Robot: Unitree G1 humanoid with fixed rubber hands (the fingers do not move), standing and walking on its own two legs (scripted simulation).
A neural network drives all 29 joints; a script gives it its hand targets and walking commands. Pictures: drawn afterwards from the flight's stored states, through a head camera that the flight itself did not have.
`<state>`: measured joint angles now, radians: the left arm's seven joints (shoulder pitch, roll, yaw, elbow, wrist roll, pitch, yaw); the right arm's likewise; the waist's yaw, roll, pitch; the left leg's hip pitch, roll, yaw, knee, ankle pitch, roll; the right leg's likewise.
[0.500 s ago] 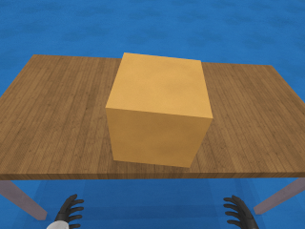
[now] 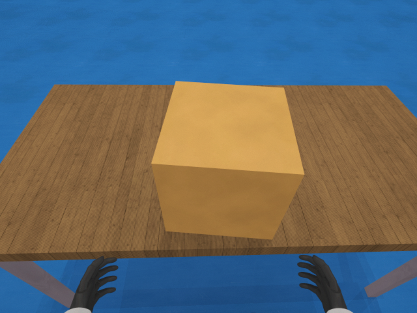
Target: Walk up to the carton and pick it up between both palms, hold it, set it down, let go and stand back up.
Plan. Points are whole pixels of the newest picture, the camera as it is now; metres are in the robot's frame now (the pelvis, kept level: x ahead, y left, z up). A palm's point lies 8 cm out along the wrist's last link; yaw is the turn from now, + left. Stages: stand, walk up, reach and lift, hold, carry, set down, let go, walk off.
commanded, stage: reach and lift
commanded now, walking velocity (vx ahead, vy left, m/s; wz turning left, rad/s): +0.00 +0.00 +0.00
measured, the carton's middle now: (224, 160) +0.45 +0.01 +0.01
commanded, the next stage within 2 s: none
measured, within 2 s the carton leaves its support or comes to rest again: neither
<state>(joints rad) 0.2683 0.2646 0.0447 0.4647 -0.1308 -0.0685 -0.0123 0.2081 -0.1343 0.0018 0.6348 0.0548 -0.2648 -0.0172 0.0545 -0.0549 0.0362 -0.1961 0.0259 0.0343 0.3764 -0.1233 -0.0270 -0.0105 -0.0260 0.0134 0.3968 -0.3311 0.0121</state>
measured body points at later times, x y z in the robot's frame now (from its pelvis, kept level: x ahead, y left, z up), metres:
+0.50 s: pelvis +0.01 -0.01 +0.00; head -0.02 +0.00 +0.45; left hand +0.17 +0.24 -0.03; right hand +0.20 -0.20 -0.02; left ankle +0.05 +0.14 -0.74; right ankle -0.07 -0.12 -0.74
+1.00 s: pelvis +0.00 -0.01 +0.00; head +0.00 +0.01 +0.45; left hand +0.25 +0.24 +0.02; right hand +0.27 -0.19 +0.04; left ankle +0.05 +0.14 -0.74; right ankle -0.07 -0.12 -0.74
